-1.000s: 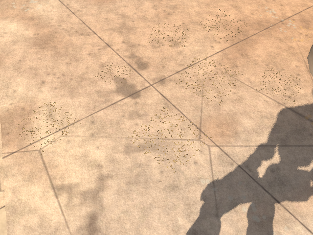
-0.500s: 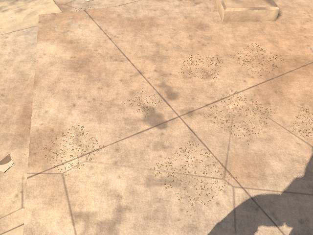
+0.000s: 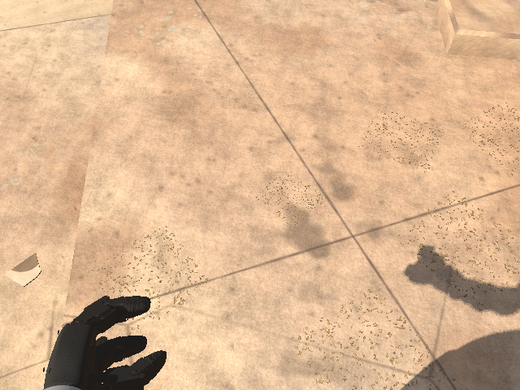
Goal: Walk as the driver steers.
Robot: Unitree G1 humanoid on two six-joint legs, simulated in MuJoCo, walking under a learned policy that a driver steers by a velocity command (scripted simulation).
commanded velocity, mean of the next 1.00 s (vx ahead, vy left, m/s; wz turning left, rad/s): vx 0.45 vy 0.00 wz -0.24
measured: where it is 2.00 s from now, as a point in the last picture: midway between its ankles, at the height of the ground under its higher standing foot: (255, 346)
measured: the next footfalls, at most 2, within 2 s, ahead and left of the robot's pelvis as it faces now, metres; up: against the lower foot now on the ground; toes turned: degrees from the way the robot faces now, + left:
right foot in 0.08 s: +0.25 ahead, -0.10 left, +0.00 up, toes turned +7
left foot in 0.52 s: +0.41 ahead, +0.15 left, +0.00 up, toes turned -6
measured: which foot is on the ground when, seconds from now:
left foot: down 0.00-0.10, up 0.12-0.50, down 0.52-1.00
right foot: up 0.00-0.06, down 0.08-0.52, up 0.54-0.96, down 0.98-1.00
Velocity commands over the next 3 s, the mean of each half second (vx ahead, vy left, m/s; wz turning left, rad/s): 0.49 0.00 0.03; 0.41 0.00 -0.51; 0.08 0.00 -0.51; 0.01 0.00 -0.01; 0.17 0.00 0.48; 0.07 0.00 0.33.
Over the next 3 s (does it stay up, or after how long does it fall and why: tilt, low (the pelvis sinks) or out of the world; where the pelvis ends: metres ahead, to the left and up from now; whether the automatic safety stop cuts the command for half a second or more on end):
stays up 0.71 -0.10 0.00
